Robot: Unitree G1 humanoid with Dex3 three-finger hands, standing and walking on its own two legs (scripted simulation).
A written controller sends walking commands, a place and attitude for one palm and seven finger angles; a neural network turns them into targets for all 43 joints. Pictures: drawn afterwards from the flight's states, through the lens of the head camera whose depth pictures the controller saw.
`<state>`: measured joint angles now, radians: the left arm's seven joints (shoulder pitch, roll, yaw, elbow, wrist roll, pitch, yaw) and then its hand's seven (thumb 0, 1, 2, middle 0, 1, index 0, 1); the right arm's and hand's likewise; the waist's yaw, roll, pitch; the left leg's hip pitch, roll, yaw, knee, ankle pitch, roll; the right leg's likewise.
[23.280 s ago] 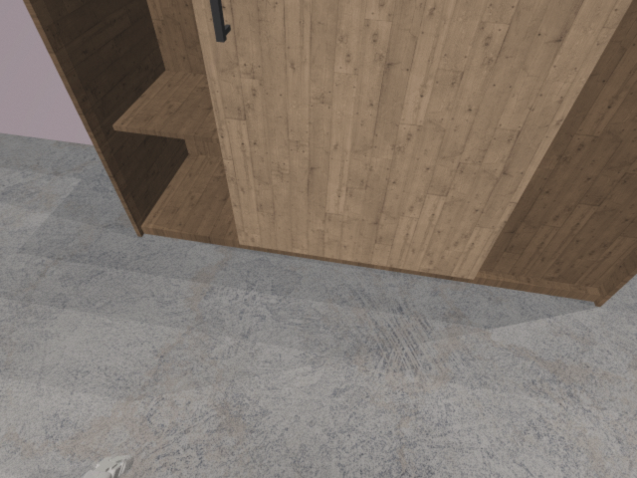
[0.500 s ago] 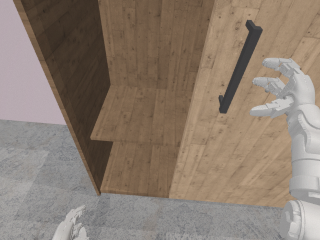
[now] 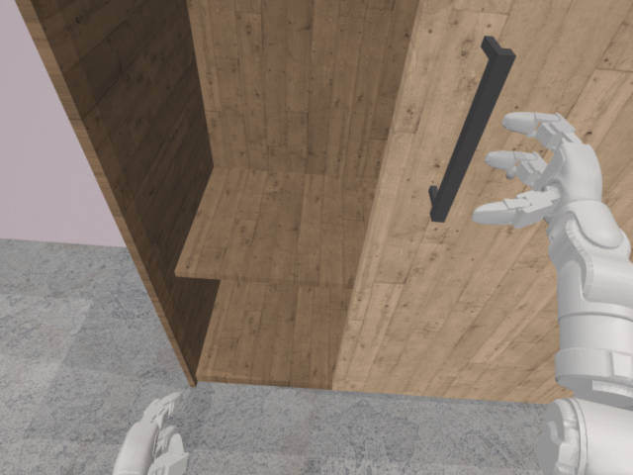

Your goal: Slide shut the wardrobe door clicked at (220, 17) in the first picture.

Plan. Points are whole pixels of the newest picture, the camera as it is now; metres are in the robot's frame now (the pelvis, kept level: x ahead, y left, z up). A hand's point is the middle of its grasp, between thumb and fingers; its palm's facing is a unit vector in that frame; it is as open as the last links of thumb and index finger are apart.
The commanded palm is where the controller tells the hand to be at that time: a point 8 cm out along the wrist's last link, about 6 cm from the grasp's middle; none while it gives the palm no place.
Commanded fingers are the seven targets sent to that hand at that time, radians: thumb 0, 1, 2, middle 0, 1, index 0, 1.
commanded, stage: feel for the door with the fingertips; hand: right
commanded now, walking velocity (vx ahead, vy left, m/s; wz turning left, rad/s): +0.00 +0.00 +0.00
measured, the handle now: (460, 140) +0.48 -0.15 +0.21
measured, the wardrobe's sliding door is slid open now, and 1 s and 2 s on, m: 0.43 0.43 0.43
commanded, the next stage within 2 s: slide the fingers in behind the handle in 0.38 s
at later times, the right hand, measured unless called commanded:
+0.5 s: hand (490, 154) +0.44 -0.17 +0.22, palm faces +0.04 +1.00 -0.03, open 14.0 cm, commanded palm +0.42 -0.22 +0.21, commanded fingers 0.00 0.50 -0.30 0.30 1.20 0.30 1.20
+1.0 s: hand (483, 168) +0.42 -0.16 +0.22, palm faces +0.03 +1.00 -0.03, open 14.0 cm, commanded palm +0.40 -0.21 +0.21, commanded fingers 0.00 0.50 -0.30 0.30 1.20 0.30 1.20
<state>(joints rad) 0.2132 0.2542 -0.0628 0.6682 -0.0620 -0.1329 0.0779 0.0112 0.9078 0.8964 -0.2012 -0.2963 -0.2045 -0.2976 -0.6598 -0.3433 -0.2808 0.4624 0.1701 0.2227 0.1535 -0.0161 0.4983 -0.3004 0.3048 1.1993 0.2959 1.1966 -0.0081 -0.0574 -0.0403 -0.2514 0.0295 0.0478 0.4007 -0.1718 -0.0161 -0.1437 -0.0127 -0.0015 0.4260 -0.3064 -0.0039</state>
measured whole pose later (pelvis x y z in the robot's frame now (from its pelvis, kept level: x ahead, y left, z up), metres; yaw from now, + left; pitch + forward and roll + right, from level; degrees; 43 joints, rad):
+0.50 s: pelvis +0.00 +0.00 +0.00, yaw +1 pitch +3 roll +1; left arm 0.31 0.27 -0.05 0.72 -0.06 -0.14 0.07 0.01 0.91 0.90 -0.20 -0.30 -0.20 -0.30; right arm -0.80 -0.37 -0.30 0.70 0.15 0.11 0.16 -0.02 0.50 -0.30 0.33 1.22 0.30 1.20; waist 0.03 -0.06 -0.05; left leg -0.28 0.02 0.03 0.40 -0.16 -0.01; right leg -0.17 -0.02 -0.02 0.42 -0.30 0.00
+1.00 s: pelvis +0.00 +0.00 +0.00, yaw +1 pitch +2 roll +1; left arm 0.24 0.26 -0.05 0.68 -0.07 -0.15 0.07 0.01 0.91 0.90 -0.20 -0.30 -0.20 -0.30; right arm -0.71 -0.30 -0.25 0.55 0.17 0.16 0.13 -0.02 0.50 -0.30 0.31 1.20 0.30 1.20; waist 0.00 -0.06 -0.05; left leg -0.27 0.03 0.04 0.40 -0.16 -0.01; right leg -0.15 -0.01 -0.01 0.42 -0.30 0.00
